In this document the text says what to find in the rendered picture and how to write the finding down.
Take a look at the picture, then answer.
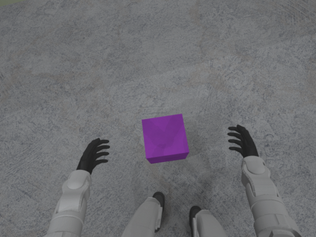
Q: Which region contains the left robot shin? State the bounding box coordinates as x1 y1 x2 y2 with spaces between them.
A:
145 197 160 205

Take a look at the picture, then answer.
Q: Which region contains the carton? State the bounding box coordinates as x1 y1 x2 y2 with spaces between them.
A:
142 114 189 164

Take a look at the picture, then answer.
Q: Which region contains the robot right forearm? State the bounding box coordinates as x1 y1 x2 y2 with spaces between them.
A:
241 156 303 237

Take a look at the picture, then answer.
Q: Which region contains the robot right hand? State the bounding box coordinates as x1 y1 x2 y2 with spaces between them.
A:
228 125 259 158

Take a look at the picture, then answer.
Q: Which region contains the robot left forearm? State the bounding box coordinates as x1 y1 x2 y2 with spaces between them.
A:
44 170 91 237

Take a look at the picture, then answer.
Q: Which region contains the robot left hand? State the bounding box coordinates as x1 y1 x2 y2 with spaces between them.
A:
77 138 110 175

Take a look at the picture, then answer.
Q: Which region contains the robot right thigh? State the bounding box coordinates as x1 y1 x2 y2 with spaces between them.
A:
193 214 228 237

